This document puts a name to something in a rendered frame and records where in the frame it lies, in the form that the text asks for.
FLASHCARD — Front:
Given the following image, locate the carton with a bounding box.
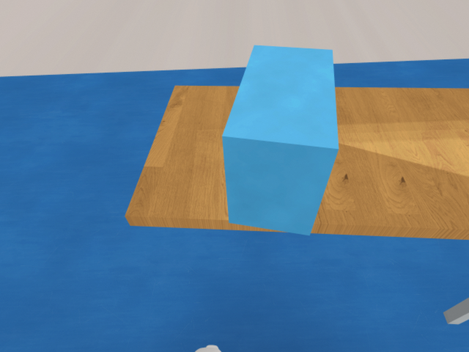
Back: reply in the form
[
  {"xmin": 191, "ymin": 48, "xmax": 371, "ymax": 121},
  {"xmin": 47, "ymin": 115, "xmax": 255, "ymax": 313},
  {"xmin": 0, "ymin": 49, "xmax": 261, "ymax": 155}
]
[{"xmin": 222, "ymin": 45, "xmax": 339, "ymax": 235}]

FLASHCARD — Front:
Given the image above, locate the table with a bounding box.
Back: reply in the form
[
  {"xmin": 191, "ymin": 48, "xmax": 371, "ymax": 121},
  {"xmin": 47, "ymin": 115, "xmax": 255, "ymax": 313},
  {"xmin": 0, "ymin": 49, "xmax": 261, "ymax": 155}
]
[{"xmin": 125, "ymin": 86, "xmax": 469, "ymax": 324}]

